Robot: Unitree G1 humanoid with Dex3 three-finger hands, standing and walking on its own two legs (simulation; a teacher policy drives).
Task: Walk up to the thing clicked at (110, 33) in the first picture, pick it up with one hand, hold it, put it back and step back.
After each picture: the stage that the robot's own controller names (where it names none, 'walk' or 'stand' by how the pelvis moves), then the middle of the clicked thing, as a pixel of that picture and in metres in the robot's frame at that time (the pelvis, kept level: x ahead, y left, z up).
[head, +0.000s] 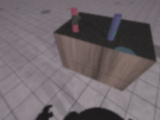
stand; (113, 28) +0.86 -0.17 +0.09
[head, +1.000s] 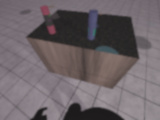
walk; (92, 26) +0.76 +0.08 +0.12
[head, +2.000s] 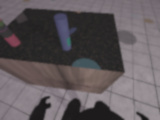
stand; (64, 34) +0.53 +0.22 +0.14
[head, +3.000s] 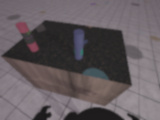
stand; (78, 46) +0.53 +0.14 +0.09
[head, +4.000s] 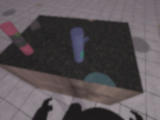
stand; (78, 47) +0.45 +0.13 +0.12
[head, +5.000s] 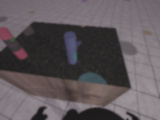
stand; (71, 50) +0.46 +0.17 +0.10
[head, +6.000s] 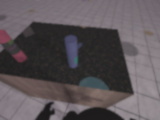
stand; (72, 53) +0.43 +0.16 +0.10
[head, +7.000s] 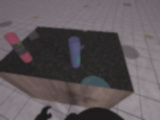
stand; (75, 54) +0.45 +0.15 +0.09
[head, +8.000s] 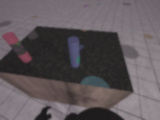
stand; (74, 54) +0.45 +0.16 +0.09
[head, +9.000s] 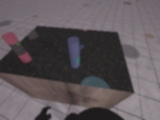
rise first; (74, 54) +0.44 +0.15 +0.09
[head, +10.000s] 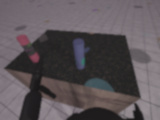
rise first; (79, 55) +0.44 +0.14 +0.10
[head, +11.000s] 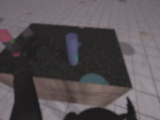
go down; (72, 51) +0.47 +0.14 +0.10
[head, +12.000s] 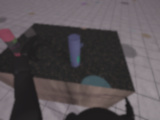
go down; (74, 52) +0.45 +0.13 +0.11
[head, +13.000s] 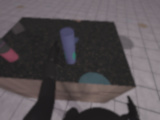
close in; (69, 48) +0.44 +0.15 +0.13
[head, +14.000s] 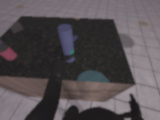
close; (67, 46) +0.45 +0.15 +0.14
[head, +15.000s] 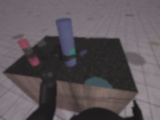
lift; (67, 45) +0.34 +0.16 +0.29
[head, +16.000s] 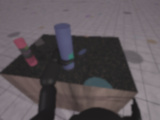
hold; (66, 49) +0.33 +0.16 +0.26
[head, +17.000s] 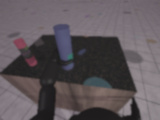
hold; (65, 50) +0.33 +0.17 +0.26
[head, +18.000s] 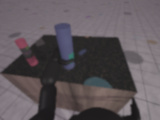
hold; (66, 49) +0.33 +0.16 +0.26
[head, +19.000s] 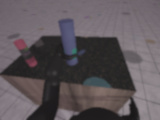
crouch; (69, 44) +0.36 +0.14 +0.28
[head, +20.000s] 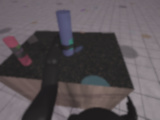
crouch; (66, 35) +0.44 +0.17 +0.27
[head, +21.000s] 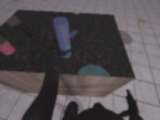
lower; (63, 41) +0.47 +0.17 +0.16
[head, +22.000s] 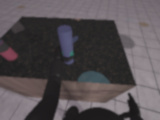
lower; (67, 47) +0.44 +0.16 +0.14
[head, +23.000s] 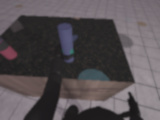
lower; (67, 45) +0.45 +0.15 +0.14
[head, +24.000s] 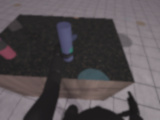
lower; (66, 44) +0.46 +0.15 +0.15
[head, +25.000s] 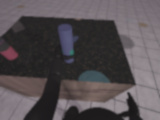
open; (67, 46) +0.45 +0.16 +0.14
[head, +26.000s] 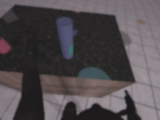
rise; (66, 41) +0.46 +0.15 +0.15
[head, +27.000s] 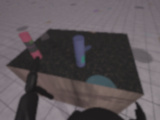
sink last; (79, 52) +0.46 +0.15 +0.12
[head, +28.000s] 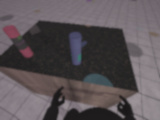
stand; (76, 50) +0.45 +0.15 +0.11
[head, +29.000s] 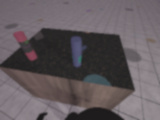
stand; (76, 53) +0.47 +0.15 +0.10
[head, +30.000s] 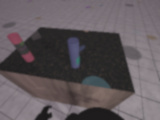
stand; (74, 54) +0.45 +0.16 +0.09
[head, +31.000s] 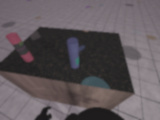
stand; (73, 54) +0.44 +0.16 +0.09
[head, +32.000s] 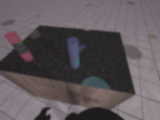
stand; (74, 54) +0.44 +0.16 +0.09
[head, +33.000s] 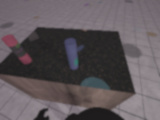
stand; (72, 55) +0.43 +0.16 +0.09
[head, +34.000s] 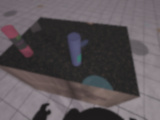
walk; (75, 51) +0.43 +0.15 +0.10
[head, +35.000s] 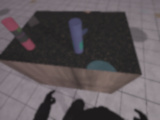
walk; (77, 38) +0.52 +0.15 +0.11
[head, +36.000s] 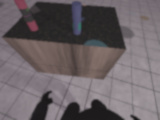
walk; (76, 20) +0.75 +0.18 +0.12
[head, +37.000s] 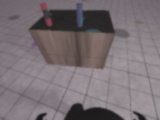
stand; (79, 15) +1.08 +0.27 +0.11
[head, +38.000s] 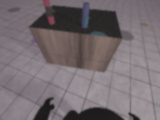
stand; (85, 16) +1.01 +0.15 +0.10
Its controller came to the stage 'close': yes
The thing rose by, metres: 0.20
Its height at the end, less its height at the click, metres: +0.00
